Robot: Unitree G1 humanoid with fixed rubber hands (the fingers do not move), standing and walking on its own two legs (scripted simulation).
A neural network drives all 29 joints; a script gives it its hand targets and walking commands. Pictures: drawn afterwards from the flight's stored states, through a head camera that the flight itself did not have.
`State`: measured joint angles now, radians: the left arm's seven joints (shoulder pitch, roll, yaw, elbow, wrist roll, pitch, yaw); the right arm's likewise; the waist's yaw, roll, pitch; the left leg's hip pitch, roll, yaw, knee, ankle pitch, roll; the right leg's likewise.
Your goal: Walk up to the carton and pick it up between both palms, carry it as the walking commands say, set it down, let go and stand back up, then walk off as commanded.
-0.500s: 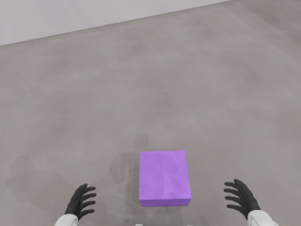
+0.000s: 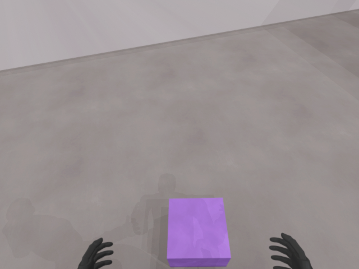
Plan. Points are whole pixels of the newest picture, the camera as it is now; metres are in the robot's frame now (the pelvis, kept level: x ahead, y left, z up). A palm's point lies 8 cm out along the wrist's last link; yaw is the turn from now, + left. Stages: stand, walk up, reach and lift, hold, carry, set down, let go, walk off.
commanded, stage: stand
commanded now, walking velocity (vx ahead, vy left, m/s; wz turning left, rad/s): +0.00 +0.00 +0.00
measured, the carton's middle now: (196, 231) +0.42 -0.02 -0.68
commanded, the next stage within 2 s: walk off in 1.84 s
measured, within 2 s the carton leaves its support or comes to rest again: neither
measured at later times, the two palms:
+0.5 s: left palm out of the picture +0.15 +0.27 -0.06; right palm out of the picture +0.14 -0.28 -0.07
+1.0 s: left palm out of the picture +0.09 +0.28 -0.08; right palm out of the picture +0.08 -0.27 -0.09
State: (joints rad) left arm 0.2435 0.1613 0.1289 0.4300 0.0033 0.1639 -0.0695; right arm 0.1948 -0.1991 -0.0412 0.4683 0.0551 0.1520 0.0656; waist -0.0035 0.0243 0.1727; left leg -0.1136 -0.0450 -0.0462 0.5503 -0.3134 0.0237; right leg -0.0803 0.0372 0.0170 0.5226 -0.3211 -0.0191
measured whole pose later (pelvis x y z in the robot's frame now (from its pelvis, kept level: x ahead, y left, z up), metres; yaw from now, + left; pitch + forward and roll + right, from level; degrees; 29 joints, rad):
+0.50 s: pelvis +0.00 +0.00 +0.00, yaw +0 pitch -6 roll +0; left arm 0.24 0.22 0.13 0.65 0.02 0.02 0.01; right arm 0.21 -0.30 -0.05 0.78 0.05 0.00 0.00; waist 0.00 0.02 -0.11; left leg -0.13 -0.05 -0.05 0.55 -0.32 0.03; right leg -0.10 0.04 0.02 0.52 -0.32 -0.02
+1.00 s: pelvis -0.02 +0.01 +0.00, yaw +0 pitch -7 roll -1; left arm 0.24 0.23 0.13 0.76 0.02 0.00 0.01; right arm 0.21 -0.30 -0.05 0.89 0.05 -0.03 0.00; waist 0.00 0.02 -0.03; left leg -0.15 -0.04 -0.05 0.55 -0.27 0.04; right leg -0.10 0.04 0.02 0.50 -0.27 -0.01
